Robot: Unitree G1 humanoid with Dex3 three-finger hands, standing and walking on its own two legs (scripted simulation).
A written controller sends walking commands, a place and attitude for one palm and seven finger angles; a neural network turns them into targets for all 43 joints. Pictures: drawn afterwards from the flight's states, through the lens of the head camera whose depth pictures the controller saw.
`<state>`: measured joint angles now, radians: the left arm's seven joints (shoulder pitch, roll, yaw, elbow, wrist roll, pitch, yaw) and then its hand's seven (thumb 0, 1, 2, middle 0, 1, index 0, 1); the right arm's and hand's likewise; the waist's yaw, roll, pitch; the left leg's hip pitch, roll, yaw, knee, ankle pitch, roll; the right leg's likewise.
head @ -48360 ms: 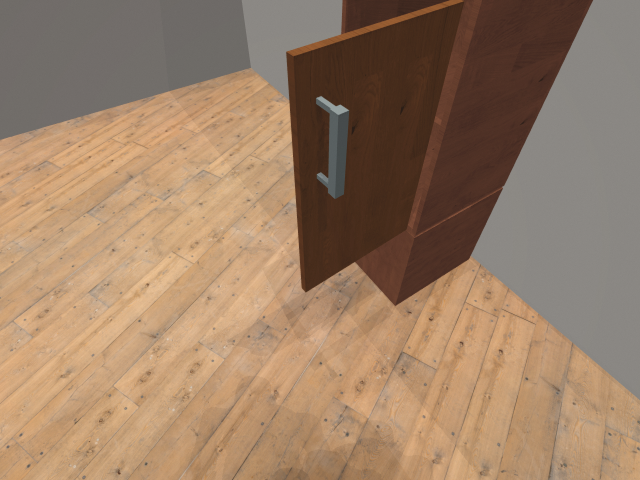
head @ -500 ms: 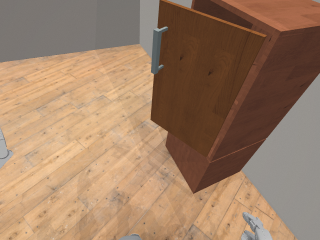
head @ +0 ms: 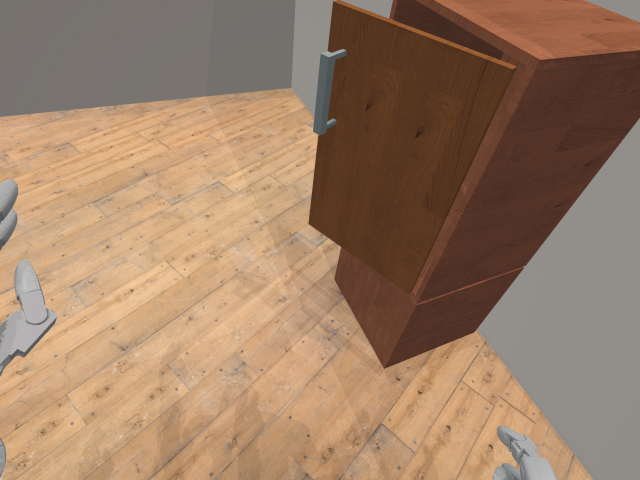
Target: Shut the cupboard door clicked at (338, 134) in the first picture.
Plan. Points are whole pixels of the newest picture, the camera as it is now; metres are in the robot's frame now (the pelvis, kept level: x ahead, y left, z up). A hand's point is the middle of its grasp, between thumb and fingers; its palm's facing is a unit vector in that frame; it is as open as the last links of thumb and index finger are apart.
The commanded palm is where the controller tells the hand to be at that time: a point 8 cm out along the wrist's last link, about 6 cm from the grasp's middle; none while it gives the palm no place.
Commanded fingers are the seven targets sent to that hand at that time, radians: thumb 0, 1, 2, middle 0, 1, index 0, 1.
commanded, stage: stop stepping back and stand still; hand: left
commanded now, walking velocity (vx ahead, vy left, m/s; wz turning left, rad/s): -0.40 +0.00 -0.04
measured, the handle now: (329, 93) +0.82 +0.05 +0.10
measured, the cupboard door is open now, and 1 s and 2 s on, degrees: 25 25 25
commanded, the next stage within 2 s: let the arm hang, fingers relaxed in 1.52 s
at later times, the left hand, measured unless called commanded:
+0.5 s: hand out of the picture +0.11 +0.29 +0.17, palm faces +0.45 -0.83 -0.34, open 7.4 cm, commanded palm +0.05 +0.32 +0.19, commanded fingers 0.00 0.90 0.90 -0.20 -0.30 -0.20 -0.30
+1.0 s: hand out of the picture +0.08 +0.31 +0.17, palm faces +0.43 -0.82 -0.38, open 7.4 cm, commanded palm +0.02 +0.34 +0.19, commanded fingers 0.00 0.90 0.90 -0.20 -0.30 -0.20 -0.30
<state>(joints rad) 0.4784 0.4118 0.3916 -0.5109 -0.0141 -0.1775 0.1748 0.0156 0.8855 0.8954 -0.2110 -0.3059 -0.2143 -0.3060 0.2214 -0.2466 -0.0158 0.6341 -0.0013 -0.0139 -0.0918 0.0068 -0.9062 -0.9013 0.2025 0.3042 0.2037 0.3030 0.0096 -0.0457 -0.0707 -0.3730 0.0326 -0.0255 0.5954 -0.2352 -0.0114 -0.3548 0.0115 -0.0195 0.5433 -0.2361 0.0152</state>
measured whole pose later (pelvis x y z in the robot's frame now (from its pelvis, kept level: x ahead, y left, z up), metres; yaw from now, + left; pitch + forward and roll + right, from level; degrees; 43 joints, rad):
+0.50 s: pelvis -0.10 +0.02 +0.00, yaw -2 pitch -3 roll -3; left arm 0.50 0.39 0.39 -0.44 -0.03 -0.14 0.16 0.02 0.89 0.90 -0.21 -0.31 -0.21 -0.31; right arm 0.31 -0.21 0.01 0.68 0.00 -0.05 -0.09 0.01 -0.91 -0.90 0.20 0.30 0.20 0.30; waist -0.03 -0.01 -0.09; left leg -0.40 0.01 -0.02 0.59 -0.21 0.02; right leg -0.17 0.03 -0.01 0.54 -0.39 -0.01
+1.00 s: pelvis -0.13 +0.05 +0.01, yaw -3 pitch -3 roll -1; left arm 0.50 0.40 0.42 -0.47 -0.02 -0.15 0.17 0.02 0.89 0.90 -0.21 -0.31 -0.21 -0.31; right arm 0.24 -0.14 0.04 0.65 -0.01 -0.10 -0.05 0.01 -0.91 -0.90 0.20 0.30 0.20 0.30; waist -0.02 -0.04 -0.02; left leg -0.30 0.02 0.04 0.53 -0.19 0.03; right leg -0.33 0.04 -0.04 0.78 -0.40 -0.01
